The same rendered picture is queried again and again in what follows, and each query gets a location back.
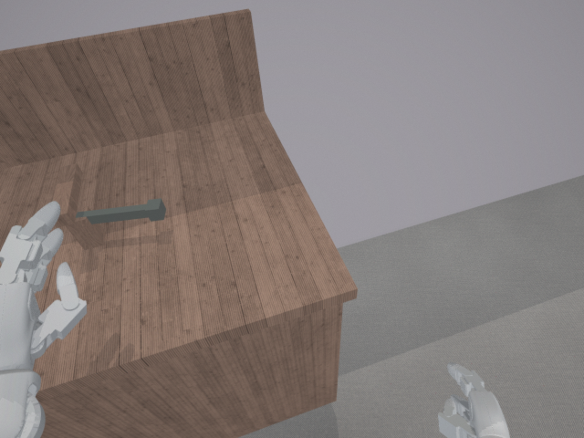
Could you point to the left robot forearm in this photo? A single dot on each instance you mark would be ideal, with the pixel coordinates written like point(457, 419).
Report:
point(21, 414)

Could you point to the robot left hand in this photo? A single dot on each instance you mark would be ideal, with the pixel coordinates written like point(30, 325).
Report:
point(24, 256)

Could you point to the counter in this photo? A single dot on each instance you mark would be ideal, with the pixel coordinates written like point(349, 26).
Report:
point(223, 318)

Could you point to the tap lever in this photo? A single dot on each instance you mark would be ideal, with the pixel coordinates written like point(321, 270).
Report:
point(154, 210)

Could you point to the robot right hand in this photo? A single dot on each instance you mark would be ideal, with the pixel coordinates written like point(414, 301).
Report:
point(480, 416)

